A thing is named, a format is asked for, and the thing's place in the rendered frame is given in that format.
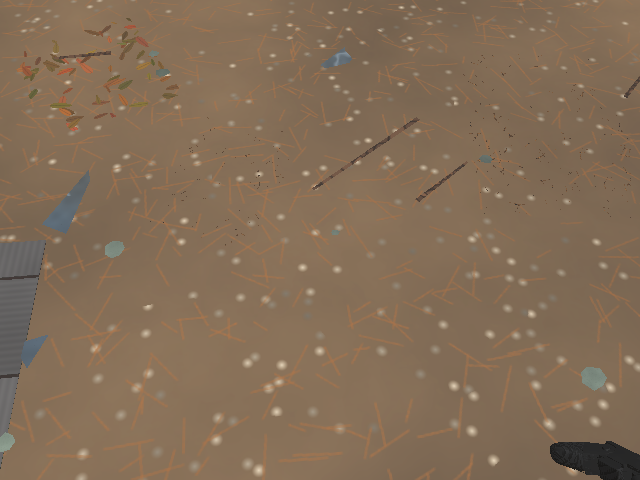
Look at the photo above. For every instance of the right robot hand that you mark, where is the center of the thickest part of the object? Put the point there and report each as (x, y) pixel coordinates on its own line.
(610, 461)

